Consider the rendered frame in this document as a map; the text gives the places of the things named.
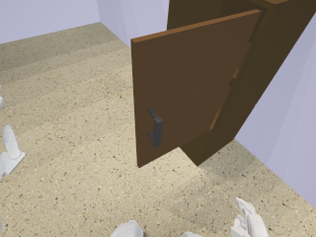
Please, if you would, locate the cupboard door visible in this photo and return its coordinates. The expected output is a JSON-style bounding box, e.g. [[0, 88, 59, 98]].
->
[[130, 9, 262, 168]]

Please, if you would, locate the handle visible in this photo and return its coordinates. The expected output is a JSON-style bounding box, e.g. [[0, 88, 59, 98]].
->
[[147, 108, 164, 148]]

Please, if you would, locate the robot left thigh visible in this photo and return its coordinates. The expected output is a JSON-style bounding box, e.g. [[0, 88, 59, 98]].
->
[[110, 222, 144, 237]]

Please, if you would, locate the right robot hand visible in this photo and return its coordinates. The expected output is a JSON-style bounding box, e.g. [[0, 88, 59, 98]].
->
[[230, 197, 270, 237]]

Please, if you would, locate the robot left shin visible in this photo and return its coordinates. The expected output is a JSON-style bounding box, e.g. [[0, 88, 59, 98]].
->
[[128, 220, 139, 226]]

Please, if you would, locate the left robot hand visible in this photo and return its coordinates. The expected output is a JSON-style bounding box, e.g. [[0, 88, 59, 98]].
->
[[0, 84, 26, 180]]

